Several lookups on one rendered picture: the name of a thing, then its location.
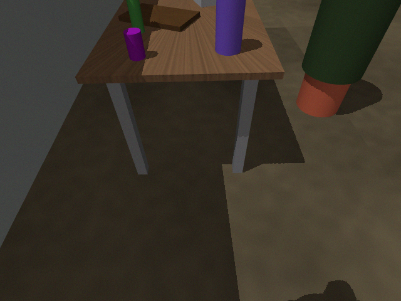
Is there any potted plant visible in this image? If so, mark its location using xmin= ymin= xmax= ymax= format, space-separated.
xmin=296 ymin=0 xmax=401 ymax=117

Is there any table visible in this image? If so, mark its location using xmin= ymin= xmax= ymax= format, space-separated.
xmin=75 ymin=0 xmax=284 ymax=174

